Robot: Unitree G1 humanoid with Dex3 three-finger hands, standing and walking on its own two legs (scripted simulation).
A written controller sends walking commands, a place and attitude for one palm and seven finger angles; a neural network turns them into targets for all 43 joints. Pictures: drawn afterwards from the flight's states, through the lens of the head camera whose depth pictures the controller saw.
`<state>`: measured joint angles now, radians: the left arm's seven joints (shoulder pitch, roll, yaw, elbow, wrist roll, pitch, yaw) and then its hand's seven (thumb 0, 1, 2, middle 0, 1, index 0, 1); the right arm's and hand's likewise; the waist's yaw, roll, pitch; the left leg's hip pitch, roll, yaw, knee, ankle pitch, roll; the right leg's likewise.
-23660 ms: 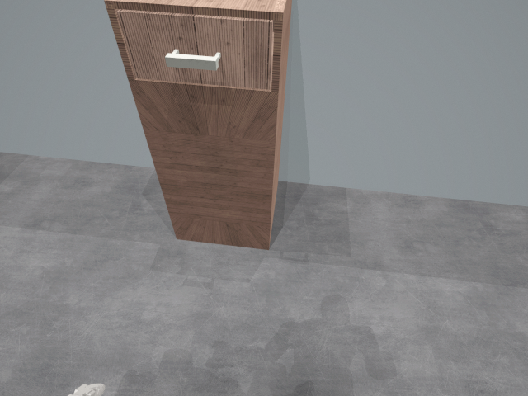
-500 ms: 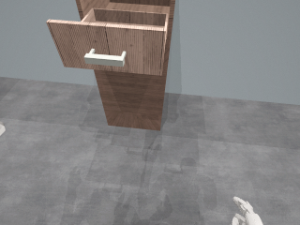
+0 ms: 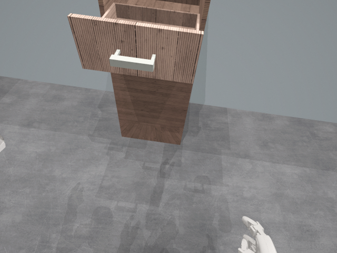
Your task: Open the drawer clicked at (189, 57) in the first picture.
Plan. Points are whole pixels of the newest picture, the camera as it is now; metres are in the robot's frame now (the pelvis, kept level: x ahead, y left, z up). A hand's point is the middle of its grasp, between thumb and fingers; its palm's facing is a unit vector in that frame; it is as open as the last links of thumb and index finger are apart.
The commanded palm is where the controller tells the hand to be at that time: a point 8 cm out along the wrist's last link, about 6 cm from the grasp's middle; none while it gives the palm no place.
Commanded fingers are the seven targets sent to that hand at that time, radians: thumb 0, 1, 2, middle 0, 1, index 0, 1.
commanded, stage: stop stepping back and stand still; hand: left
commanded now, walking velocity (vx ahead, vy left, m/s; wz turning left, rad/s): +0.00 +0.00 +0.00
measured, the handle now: (134, 59) +0.62 +0.16 +0.12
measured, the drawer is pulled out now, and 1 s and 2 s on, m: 0.29 0.29 0.29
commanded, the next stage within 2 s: let the arm hang, fingers relaxed in 0.38 s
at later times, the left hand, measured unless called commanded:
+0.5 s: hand out of the picture +0.17 +0.21 +0.29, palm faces +0.48 -0.74 -0.47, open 7.4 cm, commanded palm none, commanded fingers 0.00 0.90 0.90 -0.20 -0.30 -0.20 -0.30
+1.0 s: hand out of the picture -0.12 +0.16 -0.17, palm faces +0.09 -0.97 -0.20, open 7.2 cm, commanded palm none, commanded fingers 0.00 0.90 0.90 -0.20 -0.30 -0.20 -0.30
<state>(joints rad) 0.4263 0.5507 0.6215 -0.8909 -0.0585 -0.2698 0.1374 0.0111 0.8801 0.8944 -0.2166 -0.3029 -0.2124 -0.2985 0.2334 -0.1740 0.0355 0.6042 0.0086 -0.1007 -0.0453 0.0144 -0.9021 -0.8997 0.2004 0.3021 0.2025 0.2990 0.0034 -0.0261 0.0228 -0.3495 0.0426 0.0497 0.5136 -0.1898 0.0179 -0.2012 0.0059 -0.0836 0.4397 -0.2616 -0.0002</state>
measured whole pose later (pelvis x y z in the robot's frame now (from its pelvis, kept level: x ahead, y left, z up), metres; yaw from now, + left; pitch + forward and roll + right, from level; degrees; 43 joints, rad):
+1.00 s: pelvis -0.04 -0.02 +0.00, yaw +3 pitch -1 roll -1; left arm 0.40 0.20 0.01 1.07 0.01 0.05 0.02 0.00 0.96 0.89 -0.20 -0.30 -0.20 -0.29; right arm 0.33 -0.18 0.01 1.05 -0.01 0.04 -0.03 0.01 -0.91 -0.90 0.20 0.30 0.20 0.30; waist 0.02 -0.01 0.09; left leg -0.29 0.01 -0.02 0.51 -0.21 0.00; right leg -0.22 0.02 -0.06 0.46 -0.23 -0.02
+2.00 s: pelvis -0.01 -0.03 +0.01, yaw +2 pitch -1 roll +0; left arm 0.27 0.16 0.01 1.14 0.01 0.00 0.03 0.00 0.91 0.89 -0.20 -0.30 -0.20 -0.29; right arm 0.26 -0.15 -0.01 1.12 -0.01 0.01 -0.04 0.01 -0.91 -0.90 0.20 0.30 0.20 0.30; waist -0.01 0.02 0.06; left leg -0.19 0.02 0.01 0.40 -0.19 -0.01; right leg -0.14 0.03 -0.03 0.39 -0.23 -0.03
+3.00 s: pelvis +0.00 -0.03 +0.01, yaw +1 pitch -1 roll +0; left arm 0.19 0.23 0.01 1.13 0.01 -0.01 0.02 0.00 0.91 0.89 -0.20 -0.30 -0.20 -0.30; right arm 0.19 -0.22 -0.01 1.12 -0.01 0.01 -0.03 0.01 -0.91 -0.90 0.20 0.30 0.20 0.30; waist -0.01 0.01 0.07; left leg -0.14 0.02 0.02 0.36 -0.19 -0.01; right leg -0.09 0.03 -0.02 0.34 -0.22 -0.03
